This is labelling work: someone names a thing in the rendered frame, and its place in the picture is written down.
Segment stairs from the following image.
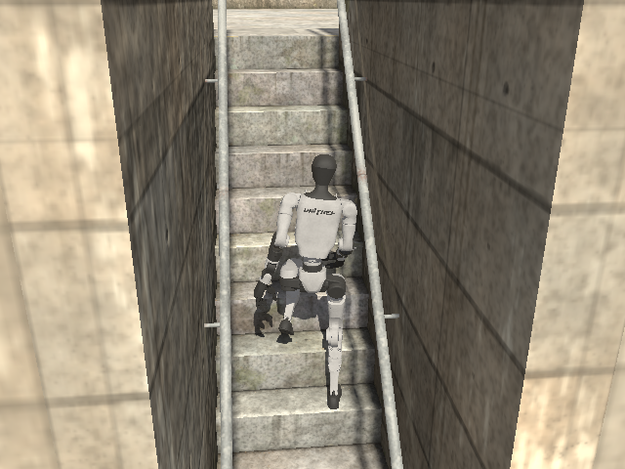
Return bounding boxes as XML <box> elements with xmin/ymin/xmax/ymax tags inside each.
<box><xmin>214</xmin><ymin>36</ymin><xmax>388</xmax><ymax>469</ymax></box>

